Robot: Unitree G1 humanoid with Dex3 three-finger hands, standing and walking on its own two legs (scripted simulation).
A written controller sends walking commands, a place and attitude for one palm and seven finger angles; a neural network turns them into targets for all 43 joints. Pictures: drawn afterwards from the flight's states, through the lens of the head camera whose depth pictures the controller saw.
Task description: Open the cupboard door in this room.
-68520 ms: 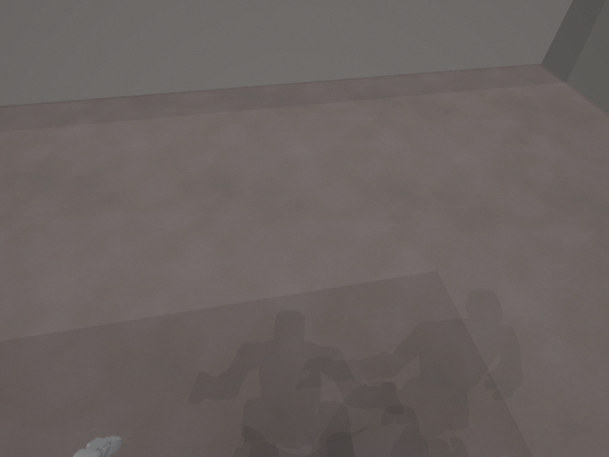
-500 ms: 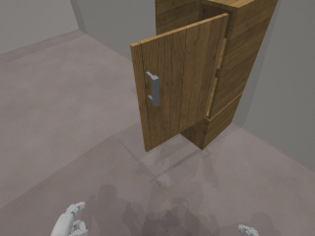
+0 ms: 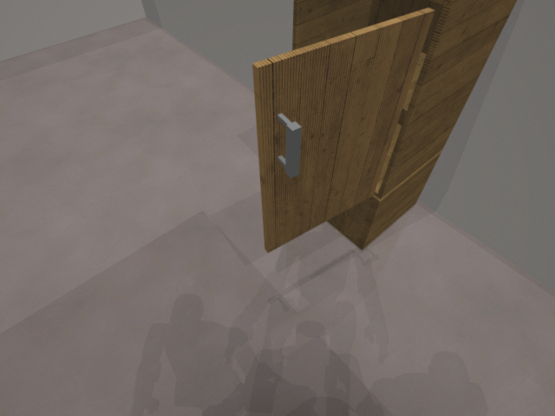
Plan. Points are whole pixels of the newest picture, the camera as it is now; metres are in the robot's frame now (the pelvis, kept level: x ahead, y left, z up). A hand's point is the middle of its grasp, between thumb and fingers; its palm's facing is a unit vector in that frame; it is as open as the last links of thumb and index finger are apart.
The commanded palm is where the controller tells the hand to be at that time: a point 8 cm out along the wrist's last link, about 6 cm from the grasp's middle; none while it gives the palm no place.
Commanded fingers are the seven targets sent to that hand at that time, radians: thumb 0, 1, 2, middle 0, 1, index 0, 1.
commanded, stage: let the arm hang, fingers relaxed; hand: left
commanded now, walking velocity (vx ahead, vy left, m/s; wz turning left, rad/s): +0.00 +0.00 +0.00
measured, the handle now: (287, 145) +0.61 +0.02 +0.02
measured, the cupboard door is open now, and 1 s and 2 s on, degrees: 82 82 82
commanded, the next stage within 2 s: look to check the result in 0.40 s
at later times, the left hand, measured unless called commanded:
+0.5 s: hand out of the picture +0.11 +0.23 -0.15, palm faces -0.04 -0.94 -0.33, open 7.4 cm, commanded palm none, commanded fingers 0.00 0.90 0.90 -0.20 -0.30 -0.20 -0.30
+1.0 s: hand out of the picture +0.09 +0.22 -0.15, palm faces -0.05 -0.94 -0.33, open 7.4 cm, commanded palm none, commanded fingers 0.00 0.90 0.90 -0.20 -0.30 -0.20 -0.30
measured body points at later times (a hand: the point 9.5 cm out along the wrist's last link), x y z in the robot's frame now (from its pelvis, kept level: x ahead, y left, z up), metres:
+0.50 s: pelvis +0.01 -0.01 +0.00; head +0.02 -0.02 +0.45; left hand +0.11 +0.28 -0.12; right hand +0.08 -0.30 -0.14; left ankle +0.04 +0.11 -0.74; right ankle -0.01 -0.14 -0.74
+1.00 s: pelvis +0.02 -0.02 +0.01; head +0.05 -0.03 +0.45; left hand +0.09 +0.27 -0.13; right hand +0.09 -0.31 -0.14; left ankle +0.04 +0.11 -0.74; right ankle -0.01 -0.14 -0.74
